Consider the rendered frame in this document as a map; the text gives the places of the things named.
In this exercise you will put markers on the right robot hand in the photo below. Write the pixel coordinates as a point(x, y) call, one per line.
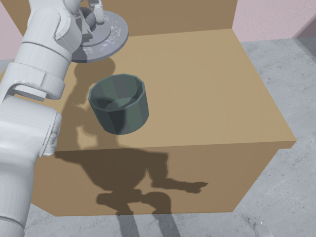
point(256, 225)

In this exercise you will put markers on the left robot hand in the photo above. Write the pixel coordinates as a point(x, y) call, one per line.
point(97, 9)

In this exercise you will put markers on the pot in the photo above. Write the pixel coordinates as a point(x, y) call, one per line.
point(120, 103)

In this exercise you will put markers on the lid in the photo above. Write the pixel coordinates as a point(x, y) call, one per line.
point(108, 38)

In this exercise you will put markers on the knob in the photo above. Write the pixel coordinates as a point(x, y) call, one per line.
point(89, 16)

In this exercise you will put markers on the robot left upper arm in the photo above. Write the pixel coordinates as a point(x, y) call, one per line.
point(28, 130)

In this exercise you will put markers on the robot left forearm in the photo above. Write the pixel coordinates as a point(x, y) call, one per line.
point(45, 53)

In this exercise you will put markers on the table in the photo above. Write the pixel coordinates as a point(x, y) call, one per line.
point(212, 129)

